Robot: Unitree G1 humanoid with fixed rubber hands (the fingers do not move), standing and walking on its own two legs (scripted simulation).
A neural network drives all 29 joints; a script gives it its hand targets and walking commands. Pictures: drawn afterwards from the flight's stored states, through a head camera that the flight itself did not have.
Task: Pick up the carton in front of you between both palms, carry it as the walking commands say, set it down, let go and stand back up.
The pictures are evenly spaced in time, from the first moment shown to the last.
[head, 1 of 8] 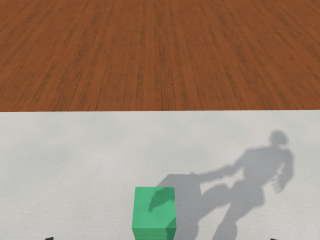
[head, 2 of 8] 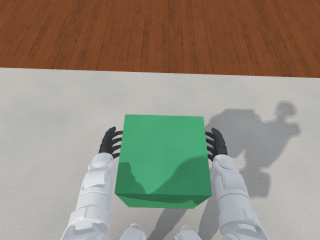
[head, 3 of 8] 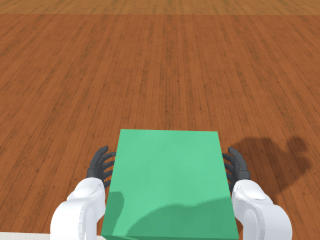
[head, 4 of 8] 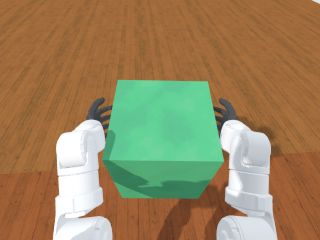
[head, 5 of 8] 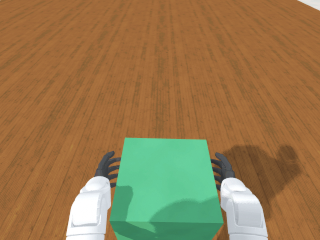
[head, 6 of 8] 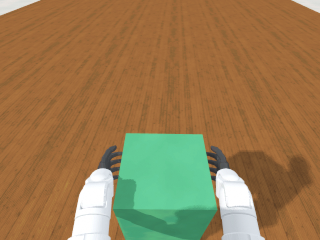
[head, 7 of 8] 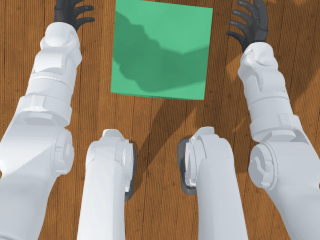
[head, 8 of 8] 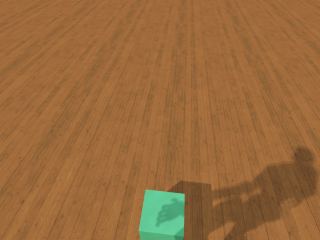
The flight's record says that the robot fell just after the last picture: no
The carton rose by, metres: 0.93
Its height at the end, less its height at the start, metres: +0.21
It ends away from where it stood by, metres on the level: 6.03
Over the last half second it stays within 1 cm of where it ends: yes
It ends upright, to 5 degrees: yes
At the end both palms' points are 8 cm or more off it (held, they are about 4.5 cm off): yes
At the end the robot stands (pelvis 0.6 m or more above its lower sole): yes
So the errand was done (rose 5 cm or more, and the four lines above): yes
